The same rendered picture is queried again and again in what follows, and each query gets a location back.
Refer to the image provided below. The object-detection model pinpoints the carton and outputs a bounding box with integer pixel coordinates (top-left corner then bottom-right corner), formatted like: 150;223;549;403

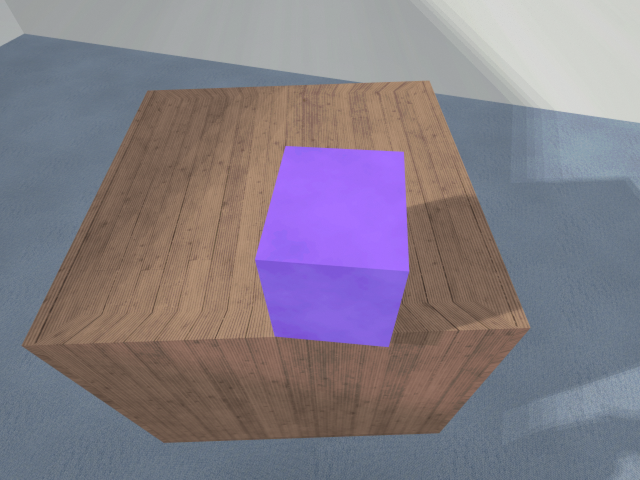
255;146;409;347

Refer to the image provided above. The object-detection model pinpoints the pedestal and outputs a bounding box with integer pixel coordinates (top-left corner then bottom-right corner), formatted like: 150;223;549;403
22;81;530;443

